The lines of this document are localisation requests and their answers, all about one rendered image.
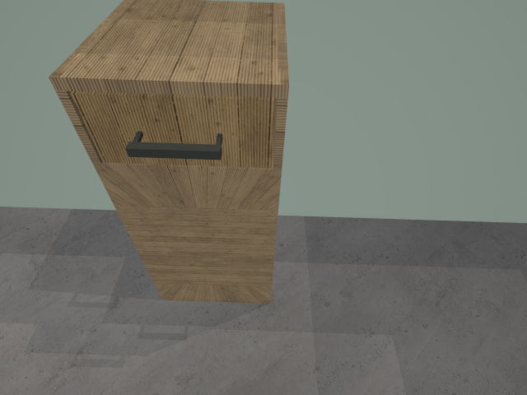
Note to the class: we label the cabinet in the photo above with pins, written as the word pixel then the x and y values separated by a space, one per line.
pixel 204 233

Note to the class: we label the handle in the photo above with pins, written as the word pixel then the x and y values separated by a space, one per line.
pixel 136 148

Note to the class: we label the drawer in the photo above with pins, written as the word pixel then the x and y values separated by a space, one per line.
pixel 113 119

